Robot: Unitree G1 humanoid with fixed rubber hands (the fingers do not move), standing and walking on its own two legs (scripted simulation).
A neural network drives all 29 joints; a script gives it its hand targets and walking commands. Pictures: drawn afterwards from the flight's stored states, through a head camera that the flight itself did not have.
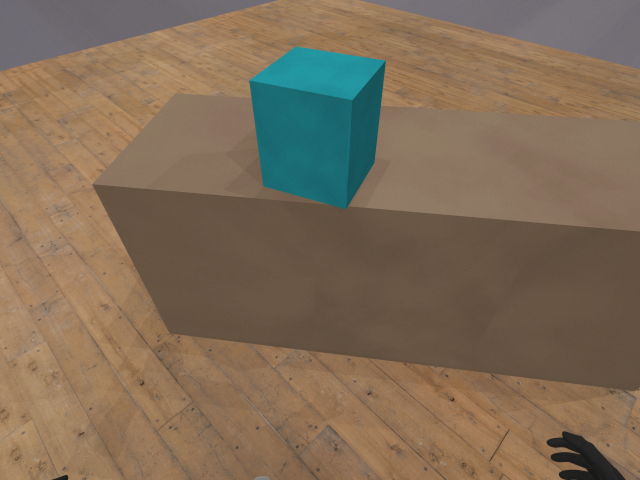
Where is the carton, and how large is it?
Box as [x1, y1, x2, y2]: [249, 47, 385, 208]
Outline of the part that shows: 294,47 249,80 263,185 346,208 374,161 385,60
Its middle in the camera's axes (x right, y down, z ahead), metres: +0.00 -0.26 +0.86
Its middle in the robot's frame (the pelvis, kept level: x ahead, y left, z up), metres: +0.84 +0.01 +0.04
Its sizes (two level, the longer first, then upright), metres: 0.210 0.200 0.250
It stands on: a pedestal, 0.66 m high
